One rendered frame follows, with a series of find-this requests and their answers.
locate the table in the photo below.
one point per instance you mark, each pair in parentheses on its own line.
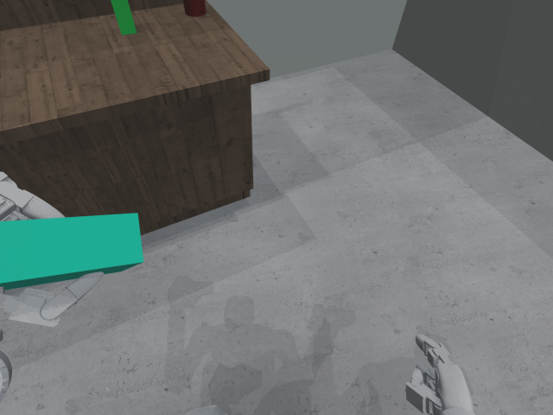
(94,122)

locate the sponge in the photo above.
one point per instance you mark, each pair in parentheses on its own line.
(44,251)

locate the right robot hand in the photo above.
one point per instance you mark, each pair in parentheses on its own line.
(445,388)

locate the left robot hand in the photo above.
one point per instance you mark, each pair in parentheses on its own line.
(37,306)

